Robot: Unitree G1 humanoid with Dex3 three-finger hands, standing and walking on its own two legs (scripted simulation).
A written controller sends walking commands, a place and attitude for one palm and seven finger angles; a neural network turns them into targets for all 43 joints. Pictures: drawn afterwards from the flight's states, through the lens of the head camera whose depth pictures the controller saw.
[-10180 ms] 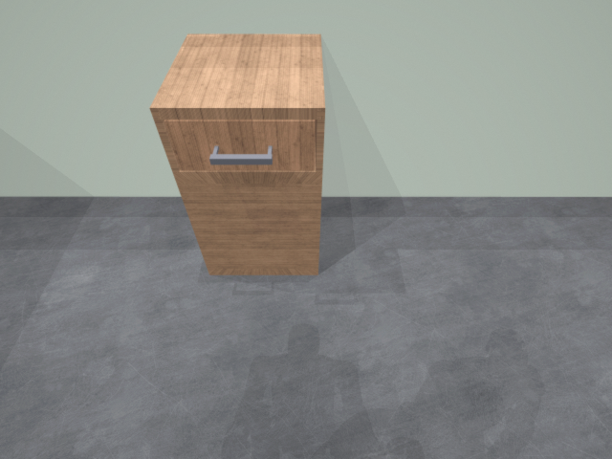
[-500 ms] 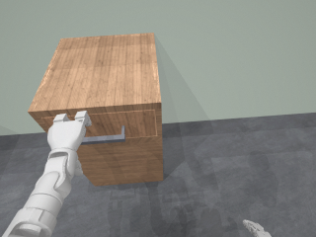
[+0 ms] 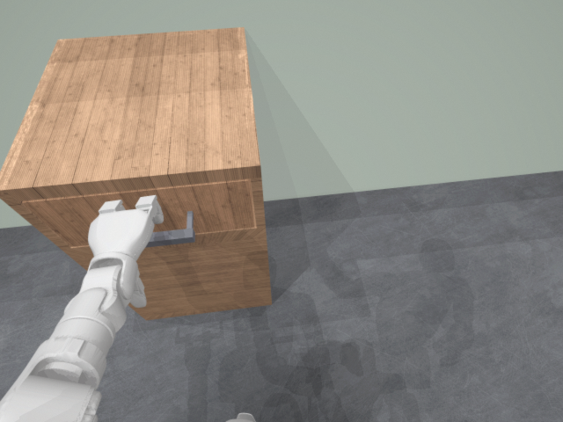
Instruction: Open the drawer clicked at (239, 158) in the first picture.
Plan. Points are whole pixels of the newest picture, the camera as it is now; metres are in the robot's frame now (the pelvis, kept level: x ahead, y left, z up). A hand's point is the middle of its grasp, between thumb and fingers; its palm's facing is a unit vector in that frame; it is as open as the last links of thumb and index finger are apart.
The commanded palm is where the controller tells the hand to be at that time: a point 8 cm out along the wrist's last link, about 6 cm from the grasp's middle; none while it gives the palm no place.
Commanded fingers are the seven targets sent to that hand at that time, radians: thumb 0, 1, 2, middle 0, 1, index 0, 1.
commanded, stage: move the hooked fingers above the handle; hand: left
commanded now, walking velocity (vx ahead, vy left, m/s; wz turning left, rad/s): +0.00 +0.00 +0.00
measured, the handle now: (151, 230) +0.46 +0.26 -0.10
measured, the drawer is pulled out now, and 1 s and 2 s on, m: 0.00 0.00 0.00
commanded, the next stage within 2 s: none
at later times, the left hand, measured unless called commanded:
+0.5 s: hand (124, 236) +0.41 +0.27 -0.03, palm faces -0.14 +0.00 -0.99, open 13.8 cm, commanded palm +0.40 +0.23 +0.01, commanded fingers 0.00 -0.50 0.30 -0.30 -1.20 -0.30 -1.20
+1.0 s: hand (145, 232) +0.42 +0.24 -0.04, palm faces -0.04 -0.02 -1.00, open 13.3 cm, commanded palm +0.40 +0.25 +0.02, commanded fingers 0.00 -0.50 0.30 -0.30 -1.20 -0.30 -1.20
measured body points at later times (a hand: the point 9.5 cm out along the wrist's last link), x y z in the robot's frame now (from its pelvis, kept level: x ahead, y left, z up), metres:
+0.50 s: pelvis -0.02 +0.02 -0.01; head +0.06 +0.02 +0.43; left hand +0.41 +0.27 +0.02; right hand +0.02 -0.24 -0.14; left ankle -0.01 +0.09 -0.70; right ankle -0.04 -0.08 -0.70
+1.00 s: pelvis -0.03 +0.04 -0.02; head +0.06 +0.04 +0.42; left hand +0.41 +0.24 +0.01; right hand +0.02 -0.21 -0.15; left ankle -0.01 +0.09 -0.70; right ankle -0.04 -0.08 -0.70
